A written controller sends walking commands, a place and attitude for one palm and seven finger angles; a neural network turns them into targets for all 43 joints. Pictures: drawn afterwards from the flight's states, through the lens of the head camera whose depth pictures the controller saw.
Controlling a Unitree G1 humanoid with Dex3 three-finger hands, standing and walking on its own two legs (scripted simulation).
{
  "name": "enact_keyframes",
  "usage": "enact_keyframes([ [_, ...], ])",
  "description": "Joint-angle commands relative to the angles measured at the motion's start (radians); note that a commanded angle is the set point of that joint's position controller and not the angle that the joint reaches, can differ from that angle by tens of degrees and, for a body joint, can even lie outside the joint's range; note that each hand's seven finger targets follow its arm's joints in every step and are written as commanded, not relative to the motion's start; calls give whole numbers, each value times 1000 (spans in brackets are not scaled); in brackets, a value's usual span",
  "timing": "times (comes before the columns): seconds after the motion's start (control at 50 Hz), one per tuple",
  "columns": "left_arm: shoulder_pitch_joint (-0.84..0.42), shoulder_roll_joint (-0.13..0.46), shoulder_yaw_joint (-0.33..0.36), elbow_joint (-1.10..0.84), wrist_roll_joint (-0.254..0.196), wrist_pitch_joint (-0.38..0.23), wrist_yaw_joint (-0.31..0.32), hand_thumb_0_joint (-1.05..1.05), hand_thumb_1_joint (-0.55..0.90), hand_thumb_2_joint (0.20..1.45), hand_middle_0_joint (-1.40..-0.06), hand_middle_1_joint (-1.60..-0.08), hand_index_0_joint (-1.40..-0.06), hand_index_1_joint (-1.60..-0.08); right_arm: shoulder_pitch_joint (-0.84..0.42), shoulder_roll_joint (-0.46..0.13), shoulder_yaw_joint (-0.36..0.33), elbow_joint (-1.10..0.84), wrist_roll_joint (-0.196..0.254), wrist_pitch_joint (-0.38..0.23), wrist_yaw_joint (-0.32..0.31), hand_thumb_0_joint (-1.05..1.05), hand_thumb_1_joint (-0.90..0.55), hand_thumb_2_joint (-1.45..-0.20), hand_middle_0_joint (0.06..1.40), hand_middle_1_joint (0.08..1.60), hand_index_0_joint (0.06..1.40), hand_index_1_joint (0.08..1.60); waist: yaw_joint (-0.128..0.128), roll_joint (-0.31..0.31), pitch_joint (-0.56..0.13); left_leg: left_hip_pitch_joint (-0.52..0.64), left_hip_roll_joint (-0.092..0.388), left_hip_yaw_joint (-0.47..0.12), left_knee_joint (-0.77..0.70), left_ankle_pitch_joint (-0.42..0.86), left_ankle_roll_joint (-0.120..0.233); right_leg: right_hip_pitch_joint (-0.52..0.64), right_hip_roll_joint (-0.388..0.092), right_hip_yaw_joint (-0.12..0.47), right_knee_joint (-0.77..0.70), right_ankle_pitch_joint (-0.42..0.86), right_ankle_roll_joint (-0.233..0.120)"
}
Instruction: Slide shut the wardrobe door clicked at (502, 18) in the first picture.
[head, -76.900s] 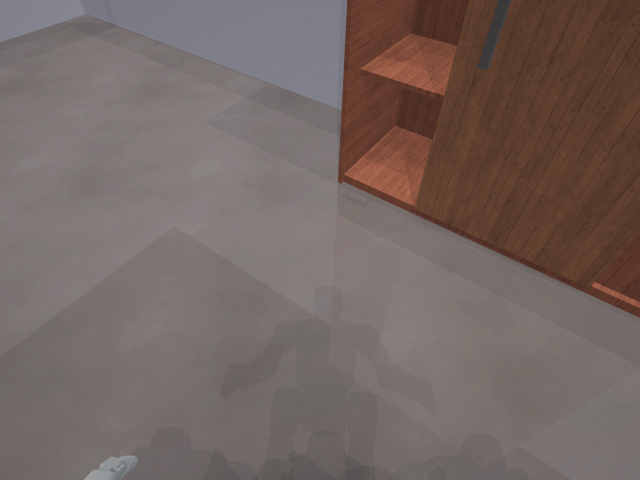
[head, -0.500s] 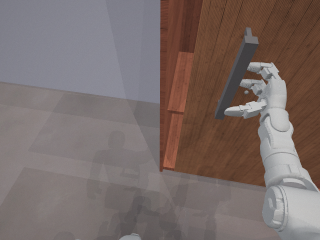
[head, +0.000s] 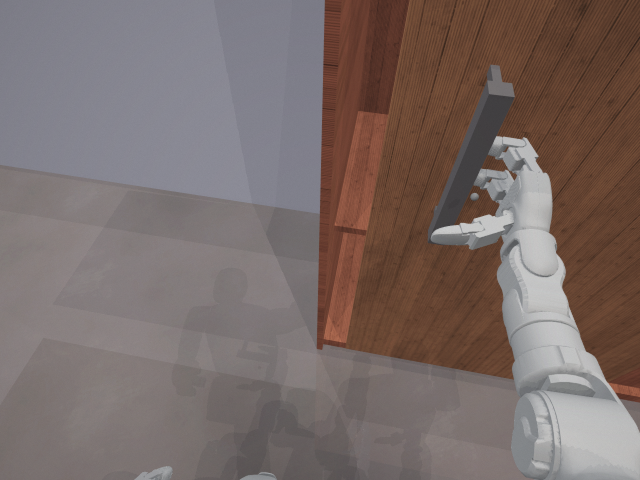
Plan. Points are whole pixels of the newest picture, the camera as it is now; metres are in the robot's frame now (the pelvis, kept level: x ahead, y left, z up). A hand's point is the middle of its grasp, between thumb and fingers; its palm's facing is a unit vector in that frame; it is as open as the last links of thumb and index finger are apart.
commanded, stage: slide the fingers in behind the handle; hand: right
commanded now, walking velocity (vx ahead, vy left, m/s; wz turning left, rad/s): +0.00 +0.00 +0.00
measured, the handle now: (461, 167) +0.51 -0.11 +0.11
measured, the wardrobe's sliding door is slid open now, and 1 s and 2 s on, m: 0.07 0.07 0.07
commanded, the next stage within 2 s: grip the handle and tug to test in 1.30 s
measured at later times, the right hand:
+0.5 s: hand (461, 197) +0.45 -0.11 +0.12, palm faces +0.06 +1.00 -0.01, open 14.2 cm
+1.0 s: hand (455, 194) +0.45 -0.10 +0.12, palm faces +0.04 +1.00 +0.00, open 14.0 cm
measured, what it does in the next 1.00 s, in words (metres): stands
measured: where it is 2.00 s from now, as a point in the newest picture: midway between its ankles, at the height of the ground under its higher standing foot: outside the picture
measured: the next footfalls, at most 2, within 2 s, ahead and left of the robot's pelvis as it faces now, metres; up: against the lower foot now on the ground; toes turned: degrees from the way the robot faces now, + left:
none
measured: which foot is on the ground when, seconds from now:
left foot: down 0.00-1.00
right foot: down 0.00-1.00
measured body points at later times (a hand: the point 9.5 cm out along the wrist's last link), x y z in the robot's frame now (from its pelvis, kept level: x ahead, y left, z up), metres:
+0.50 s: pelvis +0.00 +0.01 +0.00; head +0.05 +0.02 +0.45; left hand +0.08 +0.26 -0.12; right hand +0.44 -0.16 +0.12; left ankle +0.01 +0.12 -0.72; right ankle -0.01 -0.12 -0.72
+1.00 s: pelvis +0.00 +0.01 +0.00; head +0.05 +0.01 +0.45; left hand +0.07 +0.25 -0.12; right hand +0.44 -0.15 +0.12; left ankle +0.01 +0.12 -0.72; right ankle -0.01 -0.12 -0.72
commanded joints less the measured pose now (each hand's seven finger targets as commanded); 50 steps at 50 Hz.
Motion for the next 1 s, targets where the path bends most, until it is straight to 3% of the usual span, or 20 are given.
enact_keyframes([
  [0.0,48,132,52,-93,-2,-33,9,0,900,900,-200,-300,-200,-300,-464,-151,-9,-270,1,-48,-25,0,500,-300,300,1200,300,1200,13,36,-350,179,-50,6,-62,325,15,169,43,37,-88,300,-22],
  [0.02,41,128,50,-91,-2,-33,11,0,900,900,-200,-300,-200,-300,-458,-153,-10,-269,-5,-47,-32,0,500,-300,300,1200,300,1200,8,14,-344,178,-49,5,-61,322,17,170,44,33,-88,294,-20],
  [0.2,32,121,48,-94,2,-35,14,0,900,900,-200,-300,-200,-300,-433,-137,-4,-281,-10,-44,-44,0,500,-300,300,1200,300,1200,2,43,-365,233,-45,-3,-59,386,16,167,51,24,-88,326,-23],
  [0.22,28,119,46,-96,2,-36,13,0,900,900,-200,-300,-200,-300,-411,-140,-14,-285,-9,-41,-43,0,500,-300,300,1200,300,1200,-11,23,-373,245,-44,-4,-58,401,17,169,53,19,-88,337,-22],
  [0.26,22,116,47,-100,-1,-37,11,0,900,900,-200,-300,-200,-300,-387,-110,6,-288,-2,-34,-35,0,500,-300,300,1200,300,1200,-9,28,-357,244,-43,-4,-62,410,17,164,53,14,-87,338,-22],
  [0.28,27,120,46,-100,0,-36,12,0,900,900,-200,-300,-200,-300,-391,-114,6,-282,1,-30,-34,0,500,-300,300,1200,300,1200,-1,73,-347,248,-45,-1,-65,407,16,156,52,19,-89,334,-25],
  [0.38,20,115,50,-103,-1,-40,13,0,900,900,-200,-300,-200,-300,-395,-88,29,-335,5,-31,-32,0,500,-300,300,1200,300,1200,-1,53,-354,252,-45,-4,-68,417,15,175,54,16,-88,342,-26],
  [0.42,16,109,51,-98,-2,-45,11,0,900,900,-200,-300,-200,-300,-414,-57,60,-367,5,-36,-34,0,500,-300,300,1200,300,1200,4,3,-362,231,-43,-2,-69,407,15,203,53,15,-88,345,-22],
  [0.44,17,111,51,-95,-1,-47,10,0,900,900,-200,-300,-200,-300,-377,-62,45,-334,7,-30,-39,0,500,-300,300,1200,300,1200,-5,46,-345,237,-44,0,-74,396,15,184,54,16,-90,327,-23],
  [0.48,17,116,47,-91,0,-49,13,0,900,900,-200,-300,-200,-300,-411,-65,57,-325,1,-30,-44,0,500,-300,300,1200,300,1200,7,74,-316,231,-44,-2,-81,365,13,162,55,22,-98,291,-25],
  [0.52,17,116,50,-88,0,-51,14,0,900,900,-200,-300,-200,-300,-440,-79,49,-332,-4,-37,-45,0,500,-300,300,1200,300,1200,6,35,-338,231,-42,-7,-79,364,15,177,57,20,-98,290,-24],
  [0.56,14,110,49,-89,0,-54,13,0,900,900,-200,-300,-200,-300,-415,-43,72,-327,-3,-36,-45,0,500,-300,300,1200,300,1200,5,33,-344,228,-42,-4,-78,376,15,186,57,17,-93,305,-25],
  [0.6,19,114,48,-81,0,-55,15,0,900,900,-200,-300,-200,-300,-453,-53,69,-303,3,-34,-44,0,500,-300,300,1200,300,1200,18,66,-322,223,-43,-6,-85,360,11,169,57,21,-96,283,-26],
  [0.64,18,115,49,-80,0,-56,17,0,900,900,-200,-300,-200,-300,-425,-86,33,-281,4,-35,-41,0,500,-300,300,1200,300,1200,2,69,-335,244,-41,-15,-88,366,10,157,61,15,-95,276,-28],
  [0.7,15,109,47,-85,2,-57,12,0,900,900,-200,-300,-200,-300,-439,-57,59,-312,2,-41,-40,0,500,-300,300,1200,300,1200,2,12,-355,239,-41,-7,-75,393,15,184,61,16,-94,315,-24],
  [0.8,22,112,45,-77,2,-60,12,0,900,900,-200,-300,-200,-300,-468,-37,74,-254,1,-37,-49,0,500,-300,300,1200,300,1200,19,67,-296,203,-43,-4,-86,332,12,151,58,22,-101,259,-25],
  [0.88,32,120,47,-76,9,-53,18,0,900,900,-200,-300,-200,-300,-474,-146,-19,-258,-9,-51,-59,0,500,-300,300,1200,300,1200,-5,60,-366,248,-41,-13,-73,350,13,147,63,22,-96,278,-26],
  [0.9,26,111,44,-83,8,-55,14,0,900,900,-200,-300,-200,-300,-469,-112,6,-276,-7,-57,-56,0,500,-300,300,1200,300,1200,-7,21,-380,252,-41,-13,-67,374,15,161,64,19,-95,300,-24],
  [0.94,29,110,48,-87,9,-56,10,0,900,900,-200,-300,-200,-300,-434,-109,1,-299,-3,-63,-55,0,500,-300,300,1200,300,1200,-11,32,-403,260,-43,-11,-60,415,14,175,60,14,-85,339,-23],
  [0.98,27,114,48,-90,7,-54,10,0,900,900,-200,-300,-200,-300,-393,-114,-4,-266,-4,-55,-50,0,500,-300,300,1200,300,1200,-13,66,-356,253,-45,-6,-65,398,15,146,57,17,-92,323,-24],
])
